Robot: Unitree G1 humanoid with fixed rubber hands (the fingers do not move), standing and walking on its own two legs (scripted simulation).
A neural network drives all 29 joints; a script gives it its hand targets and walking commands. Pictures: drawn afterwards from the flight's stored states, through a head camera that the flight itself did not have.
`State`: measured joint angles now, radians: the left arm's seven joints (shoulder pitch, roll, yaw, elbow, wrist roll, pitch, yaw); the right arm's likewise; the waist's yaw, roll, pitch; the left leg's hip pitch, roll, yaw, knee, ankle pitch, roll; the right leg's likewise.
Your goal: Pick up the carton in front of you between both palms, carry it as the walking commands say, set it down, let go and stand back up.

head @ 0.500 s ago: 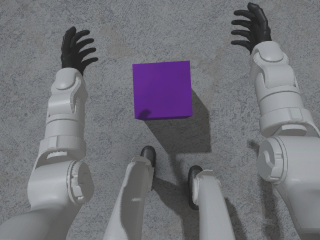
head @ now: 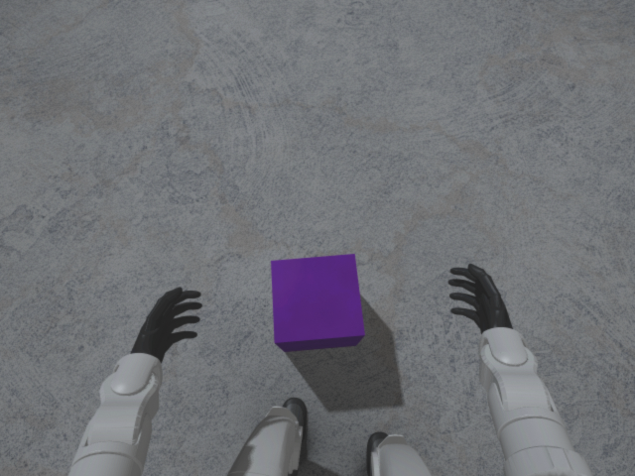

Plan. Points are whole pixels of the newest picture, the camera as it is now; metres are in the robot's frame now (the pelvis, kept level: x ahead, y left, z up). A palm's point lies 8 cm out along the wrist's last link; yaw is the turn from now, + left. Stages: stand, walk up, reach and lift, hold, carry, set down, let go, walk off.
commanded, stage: let go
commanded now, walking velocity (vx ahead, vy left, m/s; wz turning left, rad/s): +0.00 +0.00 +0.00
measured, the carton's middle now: (316, 306) +0.42 +0.06 -0.61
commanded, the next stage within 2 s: stand in 0.82 s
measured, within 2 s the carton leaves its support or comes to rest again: neither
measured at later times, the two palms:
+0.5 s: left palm (167, 402) +0.19 +0.19 -0.03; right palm (608, 439) +0.20 -0.27 -0.03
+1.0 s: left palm (112, 417) +0.17 +0.26 -0.05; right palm (622, 463) +0.18 -0.29 -0.04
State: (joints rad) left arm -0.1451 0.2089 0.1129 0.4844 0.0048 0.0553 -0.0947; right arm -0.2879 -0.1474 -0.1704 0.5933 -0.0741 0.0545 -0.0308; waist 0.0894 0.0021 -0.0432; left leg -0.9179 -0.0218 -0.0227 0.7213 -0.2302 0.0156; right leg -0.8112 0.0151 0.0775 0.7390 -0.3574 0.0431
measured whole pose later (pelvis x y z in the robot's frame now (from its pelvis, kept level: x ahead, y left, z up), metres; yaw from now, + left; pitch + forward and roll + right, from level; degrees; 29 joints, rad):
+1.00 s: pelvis +0.04 -0.01 +0.03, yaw +0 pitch +0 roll +0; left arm 0.23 0.32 0.06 0.58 0.05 0.06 0.01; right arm 0.19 -0.29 -0.04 0.68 -0.05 0.03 -0.01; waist 0.01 -0.05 0.01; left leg -0.27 -0.02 -0.03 0.54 -0.27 0.00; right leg -0.15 0.01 0.07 0.51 -0.36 0.01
